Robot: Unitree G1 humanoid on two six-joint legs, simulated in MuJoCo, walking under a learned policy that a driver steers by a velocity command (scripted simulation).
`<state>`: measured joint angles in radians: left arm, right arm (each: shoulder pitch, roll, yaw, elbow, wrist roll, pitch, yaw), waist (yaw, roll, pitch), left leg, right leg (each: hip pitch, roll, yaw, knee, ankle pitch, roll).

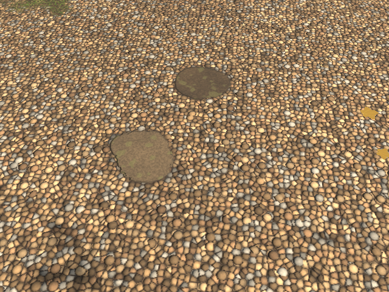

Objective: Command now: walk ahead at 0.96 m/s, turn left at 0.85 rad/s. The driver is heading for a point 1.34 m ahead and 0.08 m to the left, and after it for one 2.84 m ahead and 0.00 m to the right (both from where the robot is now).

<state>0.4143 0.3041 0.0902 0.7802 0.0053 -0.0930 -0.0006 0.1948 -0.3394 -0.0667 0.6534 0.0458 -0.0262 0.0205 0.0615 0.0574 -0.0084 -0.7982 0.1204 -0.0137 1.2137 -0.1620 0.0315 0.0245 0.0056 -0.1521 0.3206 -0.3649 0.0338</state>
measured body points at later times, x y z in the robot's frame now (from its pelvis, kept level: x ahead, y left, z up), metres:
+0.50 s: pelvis +0.43 +0.09 -0.03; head +0.44 +0.10 +0.42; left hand +0.54 +0.38 -0.11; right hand +0.54 -0.15 -0.15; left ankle +0.33 +0.10 -0.76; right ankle +0.70 -0.03 -0.68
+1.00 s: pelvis +0.90 +0.16 -0.02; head +0.93 +0.15 +0.43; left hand +0.91 +0.43 -0.14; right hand +1.17 -0.06 -0.06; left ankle +1.14 +0.36 -0.69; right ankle +0.82 +0.10 -0.76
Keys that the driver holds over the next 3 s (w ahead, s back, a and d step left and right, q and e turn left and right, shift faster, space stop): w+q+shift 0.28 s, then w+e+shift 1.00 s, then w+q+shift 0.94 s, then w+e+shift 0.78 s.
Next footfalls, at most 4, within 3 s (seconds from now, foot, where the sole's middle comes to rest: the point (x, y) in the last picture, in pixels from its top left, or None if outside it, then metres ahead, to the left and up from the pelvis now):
0.20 left None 0.37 0.11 -0.80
0.68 right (188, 204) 0.86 0.11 -0.80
1.12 left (153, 130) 1.26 0.31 -0.80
1.58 right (242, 94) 1.55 -0.12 -0.80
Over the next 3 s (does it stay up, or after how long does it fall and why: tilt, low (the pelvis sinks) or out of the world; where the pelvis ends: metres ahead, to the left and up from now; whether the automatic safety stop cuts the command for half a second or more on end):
stays up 2.70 0.07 -0.05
